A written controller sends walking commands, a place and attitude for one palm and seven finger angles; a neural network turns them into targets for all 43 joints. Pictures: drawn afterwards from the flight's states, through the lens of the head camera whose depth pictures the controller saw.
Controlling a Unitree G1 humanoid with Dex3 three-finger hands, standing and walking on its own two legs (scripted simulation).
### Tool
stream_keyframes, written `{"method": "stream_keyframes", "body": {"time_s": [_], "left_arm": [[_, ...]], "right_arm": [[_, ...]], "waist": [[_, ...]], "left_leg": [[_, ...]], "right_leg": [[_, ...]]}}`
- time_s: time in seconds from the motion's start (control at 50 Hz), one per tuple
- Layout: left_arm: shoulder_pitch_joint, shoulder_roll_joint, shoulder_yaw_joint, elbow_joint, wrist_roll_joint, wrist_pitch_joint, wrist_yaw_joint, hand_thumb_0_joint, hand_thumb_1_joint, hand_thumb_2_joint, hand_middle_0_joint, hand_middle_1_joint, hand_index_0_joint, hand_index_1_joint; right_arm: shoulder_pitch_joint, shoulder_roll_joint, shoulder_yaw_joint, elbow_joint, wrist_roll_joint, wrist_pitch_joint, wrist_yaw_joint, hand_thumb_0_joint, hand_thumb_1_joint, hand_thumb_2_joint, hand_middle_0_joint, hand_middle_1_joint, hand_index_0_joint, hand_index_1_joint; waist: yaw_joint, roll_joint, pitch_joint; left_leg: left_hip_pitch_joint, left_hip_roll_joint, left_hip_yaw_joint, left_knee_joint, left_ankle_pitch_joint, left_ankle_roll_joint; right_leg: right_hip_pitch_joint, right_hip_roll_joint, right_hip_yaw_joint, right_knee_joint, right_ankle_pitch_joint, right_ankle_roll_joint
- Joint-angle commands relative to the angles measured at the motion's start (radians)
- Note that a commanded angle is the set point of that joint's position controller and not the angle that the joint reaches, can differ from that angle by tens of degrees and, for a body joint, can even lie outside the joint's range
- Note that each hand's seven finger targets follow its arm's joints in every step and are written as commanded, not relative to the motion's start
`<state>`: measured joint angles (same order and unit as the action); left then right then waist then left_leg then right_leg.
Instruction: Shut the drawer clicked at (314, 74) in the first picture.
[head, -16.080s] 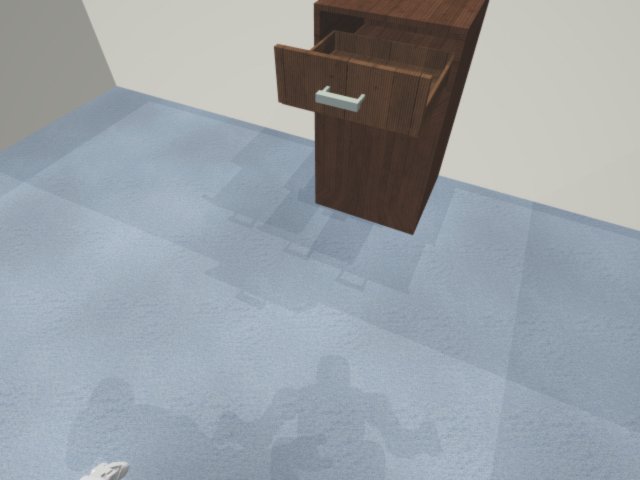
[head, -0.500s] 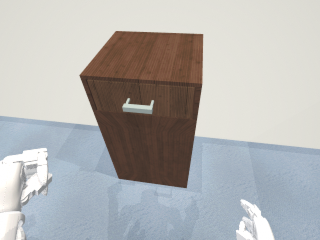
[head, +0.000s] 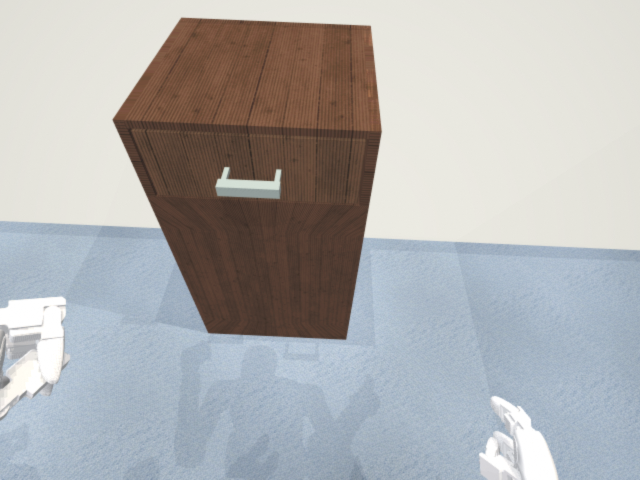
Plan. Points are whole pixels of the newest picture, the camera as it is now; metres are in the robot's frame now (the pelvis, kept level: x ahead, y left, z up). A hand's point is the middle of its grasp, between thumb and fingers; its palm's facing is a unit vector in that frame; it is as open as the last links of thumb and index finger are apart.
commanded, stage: step back with the hand held close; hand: left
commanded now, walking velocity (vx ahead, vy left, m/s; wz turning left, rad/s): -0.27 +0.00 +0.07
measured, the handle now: (250, 181) +0.62 +0.17 -0.03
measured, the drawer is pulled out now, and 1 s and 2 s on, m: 0.00 0.00 0.00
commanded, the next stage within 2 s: stop stepping back and stand still in 0.92 s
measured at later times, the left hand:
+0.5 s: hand (25, 454) +0.12 +0.22 +0.17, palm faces +0.39 -0.79 -0.47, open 3.2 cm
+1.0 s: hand out of the picture +0.02 +0.23 +0.16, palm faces +0.40 -0.77 -0.49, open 3.2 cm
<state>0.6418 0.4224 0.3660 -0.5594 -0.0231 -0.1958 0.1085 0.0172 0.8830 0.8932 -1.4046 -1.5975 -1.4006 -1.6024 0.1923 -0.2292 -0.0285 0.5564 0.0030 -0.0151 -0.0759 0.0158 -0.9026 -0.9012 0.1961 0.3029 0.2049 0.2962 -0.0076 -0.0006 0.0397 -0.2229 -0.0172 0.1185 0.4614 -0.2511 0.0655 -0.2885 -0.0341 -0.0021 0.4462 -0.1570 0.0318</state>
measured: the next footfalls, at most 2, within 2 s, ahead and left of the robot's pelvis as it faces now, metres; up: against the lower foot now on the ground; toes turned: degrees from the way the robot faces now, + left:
left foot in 0.90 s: -0.04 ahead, +0.08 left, +0.00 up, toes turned +5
right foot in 1.18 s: -0.25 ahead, -0.16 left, +0.00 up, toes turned -3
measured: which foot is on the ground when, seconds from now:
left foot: down 0.00-0.76, up 0.78-0.88, down 0.90-1.00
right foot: down 0.00-0.90, up 0.92-1.00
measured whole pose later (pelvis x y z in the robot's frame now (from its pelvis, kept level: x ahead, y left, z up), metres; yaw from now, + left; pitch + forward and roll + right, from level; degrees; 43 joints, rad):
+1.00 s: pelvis -0.16 -0.02 -0.01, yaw +5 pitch +1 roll -3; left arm 0.59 0.43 0.42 -0.62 0.00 -0.31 0.14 0.01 0.88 0.89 -1.41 -1.60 -1.41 -1.60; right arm 0.16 -0.17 -0.04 0.61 -0.02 -0.13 -0.07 0.02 -0.90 -0.90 0.20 0.30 0.21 0.30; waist -0.02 -0.02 0.06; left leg -0.46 0.01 0.00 0.61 -0.17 0.05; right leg -0.54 0.10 0.09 1.01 -0.36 0.03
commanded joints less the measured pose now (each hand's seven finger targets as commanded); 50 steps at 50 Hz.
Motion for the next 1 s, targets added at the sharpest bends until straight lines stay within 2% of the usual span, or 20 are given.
{"method": "stream_keyframes", "body": {"time_s": [0.0,0.12,0.3,0.38,0.44,0.5,0.56,0.62,0.66,0.68,0.72,0.76,0.8,0.84,0.86,0.88,0.9,0.92,0.94,0.98], "left_arm": [[-0.003,0.114,0.135,-0.201,-0.005,-0.071,0.026,0.000,0.900,0.900,-1.400,-1.600,-1.400,-1.600],[-0.064,0.091,0.124,-0.148,0.018,-0.099,0.035,0.000,0.900,0.900,-1.400,-1.600,-1.400,-1.600],[-0.132,0.098,0.132,-0.262,0.036,-0.126,0.038,0.000,0.900,0.900,-1.400,-1.600,-1.400,-1.600],[-0.114,0.106,0.143,-0.260,0.031,-0.140,0.040,0.000,0.900,0.900,-1.400,-1.600,-1.400,-1.600],[-0.088,0.117,0.158,-0.240,0.018,-0.149,0.045,0.000,0.900,0.900,-1.400,-1.600,-1.400,-1.600],[-0.054,0.114,0.168,-0.234,0.014,-0.164,0.049,0.000,0.900,0.900,-1.400,-1.600,-1.400,-1.600],[-0.030,0.119,0.202,-0.220,0.031,-0.179,0.051,0.000,0.900,0.900,-1.400,-1.600,-1.400,-1.600],[-0.050,0.130,0.227,-0.206,0.059,-0.192,0.049,0.000,0.900,0.900,-1.400,-1.600,-1.400,-1.600],[-0.028,0.128,0.214,-0.206,0.044,-0.191,0.041,0.000,0.900,0.900,-1.400,-1.600,-1.400,-1.600],[-0.026,0.141,0.212,-0.212,0.031,-0.193,0.036,0.000,0.900,0.900,-1.400,-1.600,-1.400,-1.600],[-0.036,0.167,0.207,-0.228,0.003,-0.190,0.038,0.000,0.900,0.900,-1.400,-1.600,-1.400,-1.600],[-0.042,0.157,0.174,-0.256,-0.010,-0.172,0.045,0.000,0.900,0.900,-1.400,-1.600,-1.400,-1.600],[-0.046,0.163,0.180,-0.265,-0.006,-0.170,0.053,0.000,0.900,0.900,-1.400,-1.600,-1.400,-1.600],[-0.004,0.146,0.173,-0.255,-0.010,-0.163,0.053,0.000,0.900,0.900,-1.400,-1.600,-1.400,-1.600],[-0.016,0.141,0.170,-0.280,-0.009,-0.170,0.050,0.000,0.900,0.900,-1.400,-1.600,-1.400,-1.600],[-0.036,0.136,0.177,-0.311,0.006,-0.181,0.052,0.000,0.900,0.900,-1.400,-1.600,-1.400,-1.600],[-0.070,0.142,0.173,-0.304,0.016,-0.180,0.056,0.000,0.900,0.900,-1.400,-1.600,-1.400,-1.600],[-0.051,0.154,0.204,-0.286,0.014,-0.191,0.056,0.000,0.900,0.900,-1.400,-1.600,-1.400,-1.600],[-0.051,0.141,0.204,-0.279,0.009,-0.185,0.058,0.000,0.900,0.900,-1.400,-1.600,-1.400,-1.600],[-0.040,0.123,0.188,-0.291,-0.014,-0.168,0.058,0.000,0.900,0.900,-1.400,-1.600,-1.400,-1.600]], "right_arm": [[-0.104,-0.128,-0.039,-0.180,-0.008,-0.072,-0.006,0.000,-0.900,-0.900,0.200,0.300,0.200,0.300],[-0.090,-0.130,-0.040,-0.173,0.001,-0.100,-0.008,0.000,-0.900,-0.900,0.200,0.300,0.200,0.300],[-0.074,-0.126,-0.037,-0.170,-0.014,-0.137,-0.009,0.000,-0.900,-0.900,0.200,0.300,0.200,0.300],[-0.059,-0.123,-0.041,-0.164,-0.018,-0.141,0.000,0.000,-0.900,-0.900,0.200,0.300,0.200,0.300],[-0.056,-0.113,-0.040,-0.151,-0.022,-0.133,0.006,0.000,-0.900,-0.900,0.200,0.300,0.200,0.300],[-0.068,-0.119,-0.044,-0.149,-0.019,-0.132,0.007,0.000,-0.900,-0.900,0.200,0.300,0.200,0.300],[-0.084,-0.133,-0.051,-0.160,-0.007,-0.141,0.002,0.000,-0.900,-0.900,0.200,0.300,0.200,0.300],[-0.097,-0.140,-0.063,-0.171,-0.003,-0.154,-0.003,0.000,-0.900,-0.900,0.200,0.300,0.200,0.300],[-0.063,-0.125,-0.066,-0.163,0.003,-0.156,0.000,0.000,-0.900,-0.900,0.200,0.300,0.200,0.300],[-0.063,-0.118,-0.069,-0.160,0.001,-0.157,0.001,0.000,-0.900,-0.900,0.200,0.300,0.200,0.300],[-0.056,-0.090,-0.061,-0.128,-0.014,-0.147,0.015,0.000,-0.900,-0.900,0.200,0.300,0.200,0.300],[-0.056,-0.077,-0.061,-0.106,-0.016,-0.129,0.024,0.000,-0.900,-0.900,0.200,0.300,0.200,0.300],[-0.048,-0.072,-0.053,-0.095,-0.018,-0.125,0.019,0.000,-0.900,-0.900,0.200,0.300,0.200,0.300],[-0.054,-0.076,-0.047,-0.087,-0.015,-0.112,0.011,0.000,-0.900,-0.900,0.200,0.300,0.200,0.300],[-0.071,-0.104,-0.051,-0.097,-0.016,-0.118,0.002,0.000,-0.900,-0.900,0.200,0.300,0.200,0.300],[-0.089,-0.129,-0.052,-0.117,-0.021,-0.135,-0.005,0.000,-0.900,-0.900,0.200,0.300,0.200,0.300],[-0.080,-0.100,-0.052,-0.113,-0.030,-0.158,-0.011,0.000,-0.900,-0.900,0.200,0.300,0.200,0.300],[-0.048,-0.090,-0.059,-0.088,-0.033,-0.178,-0.004,0.000,-0.900,-0.900,0.200,0.300,0.200,0.300],[-0.053,-0.099,-0.066,-0.087,-0.030,-0.184,0.004,0.000,-0.900,-0.900,0.200,0.300,0.200,0.300],[-0.046,-0.094,-0.072,-0.075,-0.026,-0.194,0.013,0.000,-0.900,-0.900,0.200,0.300,0.200,0.300]], "waist": [[0.026,0.133,-0.149],[0.005,0.048,-0.034],[0.004,0.088,-0.098],[-0.006,0.002,-0.072],[-0.011,-0.047,-0.081],[-0.011,0.038,-0.120],[0.005,0.155,-0.152],[0.012,0.193,-0.100],[0.001,0.022,-0.093],[-0.007,-0.080,-0.081],[-0.017,-0.161,-0.114],[-0.011,-0.189,-0.188],[-0.020,-0.172,-0.224],[-0.024,-0.107,-0.197],[-0.021,0.061,-0.166],[-0.014,0.293,-0.174],[-0.023,0.341,-0.163],[-0.019,0.287,-0.199],[-0.017,0.242,-0.158],[0.000,0.145,-0.145]], "left_leg": [[-0.225,0.148,-0.170,-0.165,0.156,0.010],[-0.459,0.155,-0.202,-0.212,-0.316,0.046],[-0.479,0.155,-0.209,-0.166,-0.383,0.056],[-0.427,0.091,-0.178,-0.030,-0.399,0.033],[-0.326,0.072,-0.175,0.019,-0.307,0.008],[-0.359,0.108,-0.216,-0.068,-0.284,0.018],[-0.605,0.220,-0.290,-0.212,-0.446,0.075],[-0.797,0.276,-0.311,-0.234,-0.597,0.109],[-0.660,0.183,-0.253,-0.080,-0.464,0.069],[-0.527,0.112,-0.202,0.037,-0.397,0.033],[-0.251,0.022,-0.122,0.249,-0.208,-0.042],[-0.142,0.000,-0.125,0.404,-0.166,-0.066],[-0.107,0.003,-0.129,0.332,-0.142,-0.058],[-0.008,0.034,-0.136,0.071,-0.037,-0.038],[-0.061,0.128,-0.253,-0.063,-0.029,0.010],[-0.261,0.296,-0.401,-0.193,-0.054,0.077],[-0.338,0.396,-0.486,-0.262,-0.046,0.131],[-0.395,0.424,-0.452,-0.299,-0.237,0.145],[-0.436,0.419,-0.437,-0.285,-0.283,0.156],[-0.246,0.355,-0.327,-0.199,-0.064,0.124]], "right_leg": [[0.279,0.027,0.029,0.139,0.259,-0.013],[0.300,0.030,0.080,0.149,0.139,-0.009],[0.305,0.038,0.105,0.207,0.130,-0.010],[0.158,-0.021,0.216,0.054,-0.016,-0.045],[0.042,-0.054,0.236,-0.013,-0.073,-0.068],[0.102,-0.009,0.160,0.070,-0.017,-0.048],[0.340,0.076,0.068,0.327,0.073,-0.007],[0.451,0.109,0.068,0.423,0.032,0.009],[0.316,0.064,0.152,0.283,0.120,-0.026],[0.154,0.000,0.265,0.138,0.099,-0.057],[-0.105,-0.180,0.422,-0.079,0.081,-0.139],[-0.128,-0.244,0.411,-0.140,0.138,-0.185],[-0.097,-0.225,0.351,-0.101,0.255,-0.167],[-0.155,-0.124,0.234,-0.004,0.145,-0.091],[-0.168,-0.009,0.158,0.131,0.019,-0.043],[-0.015,0.098,0.051,0.391,-0.080,-0.001],[-0.011,0.130,0.059,0.626,-0.264,0.007],[0.031,0.133,0.107,0.808,-0.281,-0.002],[0.024,0.132,0.118,0.838,-0.266,-0.005],[-0.075,0.101,0.074,0.658,-0.316,-0.008]]}}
